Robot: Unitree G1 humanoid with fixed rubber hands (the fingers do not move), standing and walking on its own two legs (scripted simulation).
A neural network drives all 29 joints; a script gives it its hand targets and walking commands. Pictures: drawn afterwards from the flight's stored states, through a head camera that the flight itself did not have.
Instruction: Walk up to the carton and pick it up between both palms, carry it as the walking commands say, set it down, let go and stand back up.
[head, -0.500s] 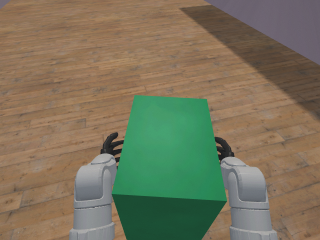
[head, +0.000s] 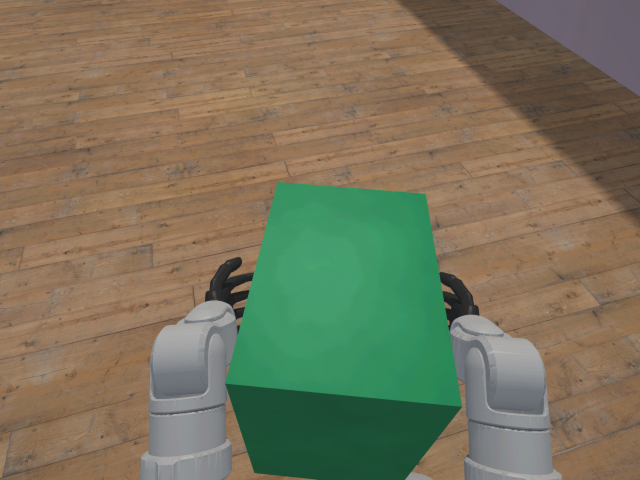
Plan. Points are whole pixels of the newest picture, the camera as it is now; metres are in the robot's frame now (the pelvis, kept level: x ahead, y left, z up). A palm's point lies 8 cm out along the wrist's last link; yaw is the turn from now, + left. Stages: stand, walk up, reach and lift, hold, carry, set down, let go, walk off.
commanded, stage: carry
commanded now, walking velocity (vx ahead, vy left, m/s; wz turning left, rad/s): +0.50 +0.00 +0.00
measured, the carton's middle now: (338, 336) +0.29 +0.00 +0.00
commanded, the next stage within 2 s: none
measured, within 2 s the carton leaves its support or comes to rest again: neither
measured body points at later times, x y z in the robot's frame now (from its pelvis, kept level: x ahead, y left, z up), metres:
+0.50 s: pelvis +0.32 -0.03 +0.00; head +0.35 -0.04 +0.45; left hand +0.60 +0.14 +0.05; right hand +0.62 -0.15 +0.04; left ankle +0.32 +0.11 -0.68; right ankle +0.34 -0.09 -0.75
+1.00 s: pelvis +0.65 +0.04 +0.01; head +0.67 +0.06 +0.46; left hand +0.94 +0.19 +0.06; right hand +0.92 -0.10 +0.06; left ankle +0.62 +0.11 -0.75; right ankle +0.68 -0.10 -0.68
